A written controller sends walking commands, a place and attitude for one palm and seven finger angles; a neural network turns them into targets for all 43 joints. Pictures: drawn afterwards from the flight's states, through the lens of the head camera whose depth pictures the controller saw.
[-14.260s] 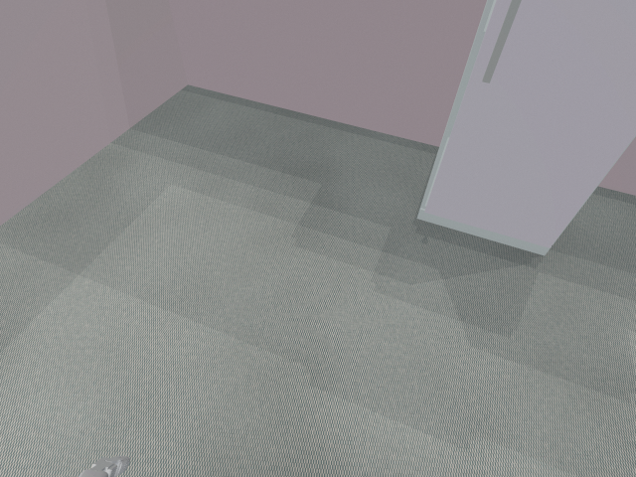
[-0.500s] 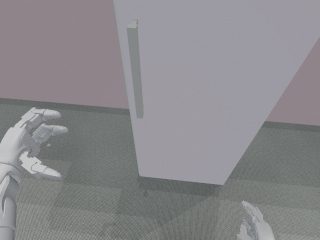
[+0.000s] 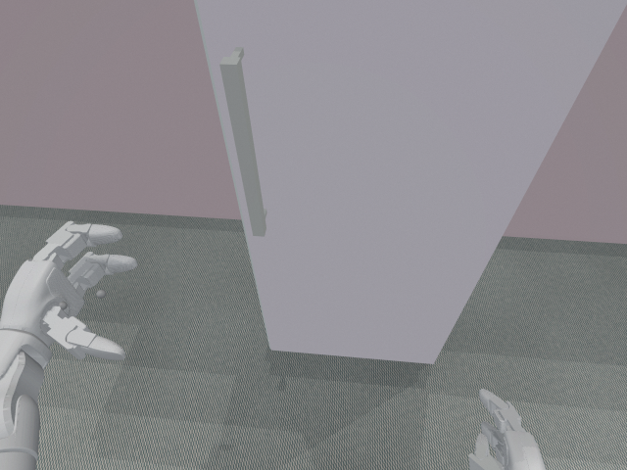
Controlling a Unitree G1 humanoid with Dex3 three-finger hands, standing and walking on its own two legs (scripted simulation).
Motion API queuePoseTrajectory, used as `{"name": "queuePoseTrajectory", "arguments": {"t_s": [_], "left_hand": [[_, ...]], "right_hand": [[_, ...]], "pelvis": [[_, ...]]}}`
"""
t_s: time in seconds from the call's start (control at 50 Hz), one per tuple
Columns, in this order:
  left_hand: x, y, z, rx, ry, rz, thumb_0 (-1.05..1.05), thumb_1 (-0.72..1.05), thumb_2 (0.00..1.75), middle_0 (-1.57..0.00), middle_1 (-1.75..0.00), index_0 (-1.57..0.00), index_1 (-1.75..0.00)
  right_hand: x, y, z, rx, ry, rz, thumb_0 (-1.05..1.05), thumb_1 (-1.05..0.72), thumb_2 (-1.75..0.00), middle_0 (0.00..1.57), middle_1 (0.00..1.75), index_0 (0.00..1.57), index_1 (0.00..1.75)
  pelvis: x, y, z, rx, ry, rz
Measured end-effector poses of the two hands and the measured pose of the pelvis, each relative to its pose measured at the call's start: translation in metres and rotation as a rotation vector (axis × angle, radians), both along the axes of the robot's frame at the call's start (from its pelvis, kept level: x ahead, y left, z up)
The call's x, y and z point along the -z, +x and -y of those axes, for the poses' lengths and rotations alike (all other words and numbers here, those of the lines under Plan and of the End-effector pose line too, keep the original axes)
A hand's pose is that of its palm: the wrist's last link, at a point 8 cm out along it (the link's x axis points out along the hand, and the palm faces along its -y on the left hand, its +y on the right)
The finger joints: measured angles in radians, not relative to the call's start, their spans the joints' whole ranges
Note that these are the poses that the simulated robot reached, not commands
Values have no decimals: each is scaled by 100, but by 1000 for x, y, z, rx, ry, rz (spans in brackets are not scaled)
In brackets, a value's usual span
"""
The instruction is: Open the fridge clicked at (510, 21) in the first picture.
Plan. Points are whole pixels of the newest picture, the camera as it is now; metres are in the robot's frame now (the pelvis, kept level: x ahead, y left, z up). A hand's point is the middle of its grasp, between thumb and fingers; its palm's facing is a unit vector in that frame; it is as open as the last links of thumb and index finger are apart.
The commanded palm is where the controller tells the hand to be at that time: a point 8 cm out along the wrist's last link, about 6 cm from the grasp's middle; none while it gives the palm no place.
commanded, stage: move the hooked fingers beside the handle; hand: left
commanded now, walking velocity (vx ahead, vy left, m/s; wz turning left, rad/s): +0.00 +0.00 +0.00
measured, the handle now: (250, 155) +0.55 +0.15 +0.11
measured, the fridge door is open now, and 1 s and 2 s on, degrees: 0 0 0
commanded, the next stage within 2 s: none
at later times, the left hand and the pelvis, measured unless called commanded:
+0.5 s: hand (134, 257) +0.33 +0.26 +0.11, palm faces +0.00 -1.00 +0.00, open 13.9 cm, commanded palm +0.30 +0.31 +0.11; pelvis -0.01 +0.00 +0.00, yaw -1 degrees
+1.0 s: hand (171, 222) +0.40 +0.24 +0.10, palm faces -0.02 -1.00 +0.02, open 13.9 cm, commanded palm +0.38 +0.29 +0.11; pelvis +0.00 +0.02 -0.01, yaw -1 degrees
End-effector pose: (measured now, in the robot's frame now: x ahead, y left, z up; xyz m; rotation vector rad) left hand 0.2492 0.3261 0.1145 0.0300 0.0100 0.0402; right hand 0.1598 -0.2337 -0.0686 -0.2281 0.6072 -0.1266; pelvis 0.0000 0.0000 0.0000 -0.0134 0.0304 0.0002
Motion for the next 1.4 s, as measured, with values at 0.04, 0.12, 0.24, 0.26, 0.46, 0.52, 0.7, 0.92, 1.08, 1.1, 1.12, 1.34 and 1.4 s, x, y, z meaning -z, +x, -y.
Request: {"name": "queuePoseTrajectory", "arguments": {"t_s": [0.04, 0.12, 0.24, 0.26, 0.46, 0.52, 0.7, 0.92, 1.08, 1.1, 1.12, 1.34, 1.4], "left_hand": [[0, -1, 2, 0, 1, -1, -2, -50, 30, -30, -120, -30, -120], [-1, -2, 7, 5, 0, 6, -2, -50, 30, -30, -120, -30, -120], [3, 11, 11, 2, -22, 6, -2, -50, 30, -30, -120, -30, -121], [4, 15, 11, 1, -23, 2, -2, -50, 30, -30, -120, -30, -121], [0, 51, 14, 36, -27, 16, -2, -50, 30, -30, -120, -30, -120], [4, 61, 15, 47, -38, 2, -2, -50, 30, -30, -120, -30, -120], [9, 83, 20, 45, -34, 8, -2, -50, 30, -30, -120, -30, -120], [14, 118, 31, 66, -38, -27, -2, -50, 30, -30, -120, -30, -120], [14, 142, 35, 52, -50, -10, -2, -50, 30, -30, -120, -30, -120], [14, 145, 35, 51, -46, -13, -2, -50, 30, -30, -120, -30, -120], [15, 148, 35, 51, -42, -17, -2, -50, 30, -30, -120, -30, -120], [17, 174, 43, 61, -49, -20, -2, -50, 30, -30, -120, -30, -120], [17, 182, 46, 58, -47, -19, -2, -50, 30, -30, -120, -30, -120]], "right_hand": [[0, 0, 2, 2, 3, 5, 2, -90, -90, 20, 30, 20, 30], [0, 0, 5, 3, 4, 11, 2, -90, -90, 20, 30, 20, 30], [5, -6, 9, 7, -10, -13, 2, -90, -90, 20, 30, 20, 30], [5, -7, 9, 9, -13, -20, 2, -90, -90, 20, 30, 20, 30], [12, -31, 15, 58, -21, -80, 2, -90, -90, 20, 30, 20, 30], [14, -38, 15, 69, -23, -103, 2, -90, -90, 20, 30, 20, 30], [19, -52, 9, 85, -27, -166, 2, -90, -90, 20, 30, 20, 30], [25, -55, -3, 84, -22, -219, 2, -90, -90, 20, 30, 20, 30], [29, -65, -3, 99, -24, -278, 1, -90, -90, 20, 30, 20, 30], [30, -67, -2, 102, -24, -288, 1, -90, -90, 20, 30, 20, 30], [31, -69, -2, 106, -25, -298, 1, -90, -90, 20, 30, 20, 30], [38, -98, 10, 153, -39, -414, 1, -90, -90, 20, 30, 20, 30], [40, -106, 13, 166, -42, -440, 1, -90, -90, 20, 30, 20, 30]], "pelvis": [[0, 0, 1, 0, 1, 0], [1, -2, 3, 0, 2, 3], [2, -7, 6, -8, 3, 0], [2, -8, 6, -7, 3, -1], [4, -9, 2, 7, 4, -24], [4, -9, 0, 11, 4, -34], [5, -6, -10, 18, 1, -53], [6, -3, -19, 12, -3, -81], [7, 2, -20, 18, -4, -102], [7, 2, -20, 18, -4, -106], [8, 2, -20, 18, -5, -109], [11, 4, -19, 22, -8, -142], [12, 4, -17, 23, -8, -151]]}}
